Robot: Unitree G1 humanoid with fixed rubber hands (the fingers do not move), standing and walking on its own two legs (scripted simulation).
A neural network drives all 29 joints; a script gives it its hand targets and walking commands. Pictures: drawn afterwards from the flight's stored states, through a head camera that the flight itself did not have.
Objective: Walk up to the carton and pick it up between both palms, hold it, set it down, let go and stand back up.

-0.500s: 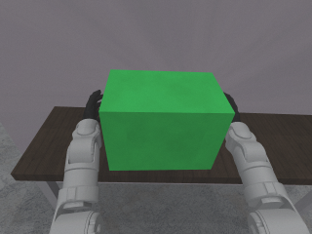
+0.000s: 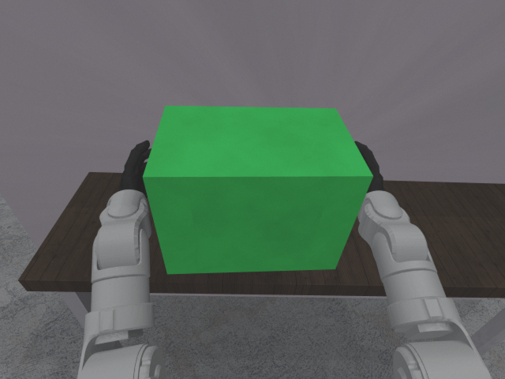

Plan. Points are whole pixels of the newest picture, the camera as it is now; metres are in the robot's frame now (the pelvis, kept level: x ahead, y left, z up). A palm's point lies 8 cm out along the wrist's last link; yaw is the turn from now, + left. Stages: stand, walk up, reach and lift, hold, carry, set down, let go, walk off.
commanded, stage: reach and lift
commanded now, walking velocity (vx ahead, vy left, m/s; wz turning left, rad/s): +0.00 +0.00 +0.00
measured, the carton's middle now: (252, 189) +0.36 +0.01 +0.16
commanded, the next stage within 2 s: hold in 0.22 s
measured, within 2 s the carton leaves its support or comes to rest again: neither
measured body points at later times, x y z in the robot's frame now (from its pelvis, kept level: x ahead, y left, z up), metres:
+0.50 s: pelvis -0.01 +0.00 +0.00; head -0.05 +0.03 +0.45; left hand +0.36 +0.19 +0.18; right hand +0.36 -0.18 +0.19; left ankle +0.03 +0.13 -0.75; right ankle +0.00 -0.11 -0.75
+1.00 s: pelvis -0.01 +0.00 +0.00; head -0.05 +0.03 +0.45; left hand +0.37 +0.20 +0.18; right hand +0.37 -0.17 +0.18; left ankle +0.03 +0.13 -0.75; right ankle +0.00 -0.11 -0.75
